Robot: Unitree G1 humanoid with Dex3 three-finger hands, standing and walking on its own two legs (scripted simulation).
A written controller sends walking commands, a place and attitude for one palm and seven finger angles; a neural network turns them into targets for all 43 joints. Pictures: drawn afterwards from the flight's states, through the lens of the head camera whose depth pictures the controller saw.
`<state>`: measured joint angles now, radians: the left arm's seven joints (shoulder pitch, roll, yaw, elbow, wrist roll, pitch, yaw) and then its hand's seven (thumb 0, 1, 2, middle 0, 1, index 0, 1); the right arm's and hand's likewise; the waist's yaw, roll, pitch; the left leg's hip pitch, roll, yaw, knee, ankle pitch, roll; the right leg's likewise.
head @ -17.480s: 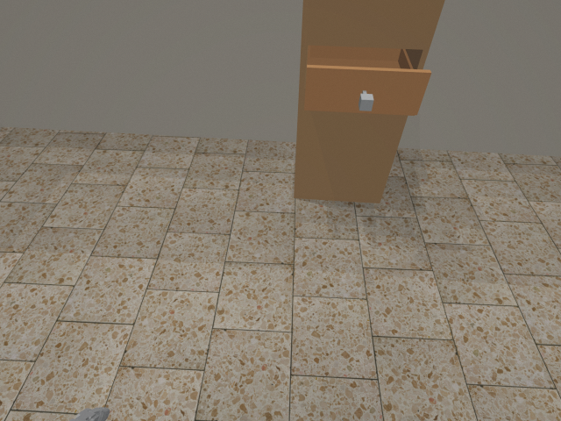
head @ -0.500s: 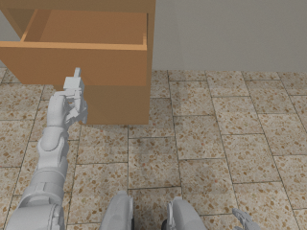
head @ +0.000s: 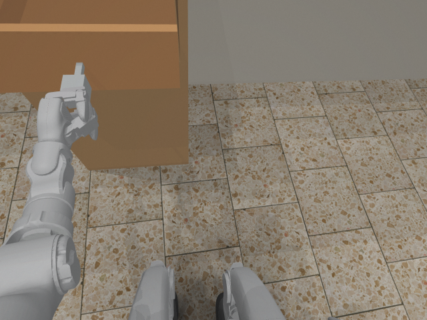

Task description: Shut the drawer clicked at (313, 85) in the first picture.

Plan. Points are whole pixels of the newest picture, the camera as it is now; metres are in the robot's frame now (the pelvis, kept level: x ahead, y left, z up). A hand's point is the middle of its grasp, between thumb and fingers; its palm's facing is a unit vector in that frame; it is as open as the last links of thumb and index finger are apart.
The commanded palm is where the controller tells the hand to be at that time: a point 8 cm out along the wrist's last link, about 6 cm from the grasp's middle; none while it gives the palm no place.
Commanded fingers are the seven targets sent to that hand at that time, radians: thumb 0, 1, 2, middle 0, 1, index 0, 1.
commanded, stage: push the drawer shut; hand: left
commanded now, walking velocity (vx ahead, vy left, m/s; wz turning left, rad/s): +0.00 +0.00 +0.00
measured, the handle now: (78, 81) +0.56 +0.24 +0.04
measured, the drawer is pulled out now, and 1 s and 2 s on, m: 0.09 0.00 0.00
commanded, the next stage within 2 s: pull the fist back off the drawer in 1.12 s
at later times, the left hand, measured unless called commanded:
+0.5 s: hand (95, 92) +0.54 +0.20 +0.04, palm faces +0.06 -1.00 -0.03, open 3.3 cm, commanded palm +0.54 +0.23 +0.04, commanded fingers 0.00 0.90 0.90 -1.40 -1.60 -1.40 -1.60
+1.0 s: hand (91, 79) +0.57 +0.22 +0.04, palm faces +0.06 -1.00 -0.05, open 3.2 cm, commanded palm +0.59 +0.22 +0.04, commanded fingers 0.00 0.90 0.90 -1.40 -1.60 -1.40 -1.60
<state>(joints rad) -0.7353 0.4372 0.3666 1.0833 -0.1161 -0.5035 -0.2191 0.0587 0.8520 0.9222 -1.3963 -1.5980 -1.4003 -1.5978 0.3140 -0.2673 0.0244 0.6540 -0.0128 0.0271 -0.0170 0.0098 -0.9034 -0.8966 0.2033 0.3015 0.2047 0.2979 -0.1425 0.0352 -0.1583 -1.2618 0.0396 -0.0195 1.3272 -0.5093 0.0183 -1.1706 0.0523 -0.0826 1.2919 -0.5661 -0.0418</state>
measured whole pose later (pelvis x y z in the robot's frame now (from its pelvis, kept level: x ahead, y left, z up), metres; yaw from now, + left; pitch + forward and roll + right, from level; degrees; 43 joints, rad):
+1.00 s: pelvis -0.01 +0.01 -0.02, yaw -1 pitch +32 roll -7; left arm -1.15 0.69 0.41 1.32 0.02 -0.38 -0.19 0.04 0.69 0.96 -1.40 -1.60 -1.40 -1.60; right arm 0.37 -0.26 0.09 0.66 -0.06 0.04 0.00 0.01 -0.90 -0.90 0.21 0.30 0.21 0.30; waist -0.26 0.05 -0.13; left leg -1.47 0.04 -0.07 1.41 -0.51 0.03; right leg -1.34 0.06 -0.13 1.33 -0.55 -0.04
